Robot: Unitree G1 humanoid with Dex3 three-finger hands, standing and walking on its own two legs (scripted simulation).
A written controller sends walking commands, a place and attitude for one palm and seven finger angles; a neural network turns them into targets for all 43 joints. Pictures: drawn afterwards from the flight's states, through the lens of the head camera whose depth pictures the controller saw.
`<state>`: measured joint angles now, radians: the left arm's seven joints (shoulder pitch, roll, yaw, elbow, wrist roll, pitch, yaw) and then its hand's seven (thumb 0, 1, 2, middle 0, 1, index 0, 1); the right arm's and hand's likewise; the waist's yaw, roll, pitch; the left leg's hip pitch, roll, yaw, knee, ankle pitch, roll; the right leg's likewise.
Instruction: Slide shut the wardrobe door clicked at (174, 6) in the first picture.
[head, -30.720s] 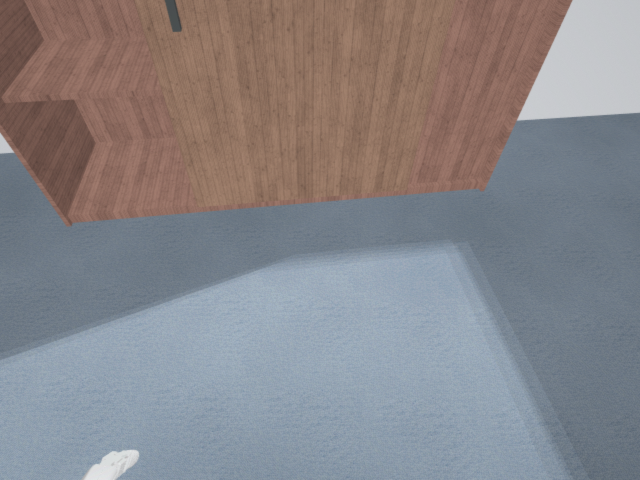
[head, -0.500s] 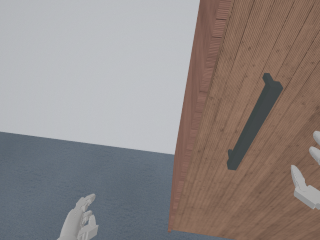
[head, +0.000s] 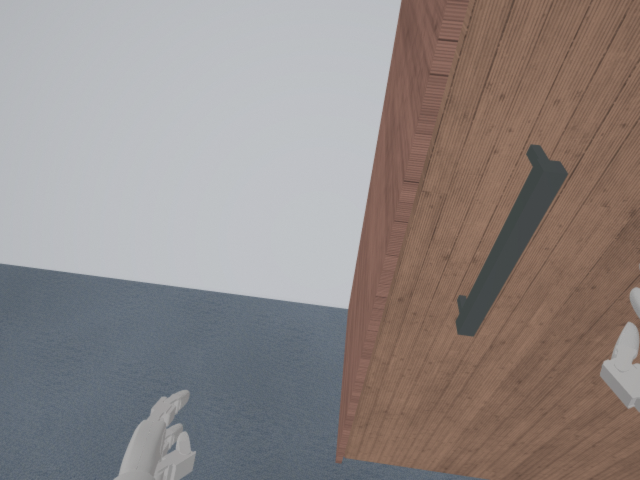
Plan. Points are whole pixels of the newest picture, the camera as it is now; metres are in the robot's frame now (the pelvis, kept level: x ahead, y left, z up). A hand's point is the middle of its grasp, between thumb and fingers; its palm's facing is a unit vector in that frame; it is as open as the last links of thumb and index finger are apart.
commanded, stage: step back with the hand held close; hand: right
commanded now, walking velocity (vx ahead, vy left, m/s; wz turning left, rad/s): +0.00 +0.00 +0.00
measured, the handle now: (495, 252) +0.35 -0.22 +0.15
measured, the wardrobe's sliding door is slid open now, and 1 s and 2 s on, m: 0.00 0.00 0.00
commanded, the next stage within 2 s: stop stepping back and stand still in 1.32 s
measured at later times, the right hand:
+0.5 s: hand out of the picture +0.16 -0.29 +0.16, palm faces +0.39 +0.79 -0.47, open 7.4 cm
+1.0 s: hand out of the picture +0.11 -0.31 +0.17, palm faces +0.45 +0.78 -0.43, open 7.4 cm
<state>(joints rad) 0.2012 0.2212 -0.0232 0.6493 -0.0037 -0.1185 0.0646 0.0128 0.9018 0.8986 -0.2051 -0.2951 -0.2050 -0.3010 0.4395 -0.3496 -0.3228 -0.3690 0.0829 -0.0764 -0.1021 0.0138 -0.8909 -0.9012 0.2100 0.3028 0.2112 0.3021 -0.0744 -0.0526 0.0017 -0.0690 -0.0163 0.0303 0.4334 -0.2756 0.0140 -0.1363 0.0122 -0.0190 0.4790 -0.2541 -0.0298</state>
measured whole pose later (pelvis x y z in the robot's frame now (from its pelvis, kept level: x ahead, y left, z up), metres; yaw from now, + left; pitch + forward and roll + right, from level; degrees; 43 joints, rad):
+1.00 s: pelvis -0.10 -0.04 -0.01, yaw +2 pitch +2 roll +4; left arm 0.20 0.19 -0.03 0.60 0.02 -0.14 0.06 0.01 0.90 0.90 -0.21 -0.30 -0.21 -0.30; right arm 0.47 -0.41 -0.46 -0.52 0.02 -0.28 -0.14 0.01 -0.89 -0.90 0.21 0.30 0.21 0.30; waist -0.05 0.00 0.02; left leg -0.19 -0.04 -0.01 0.49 -0.35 -0.02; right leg -0.49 -0.02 -0.05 0.57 -0.12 -0.09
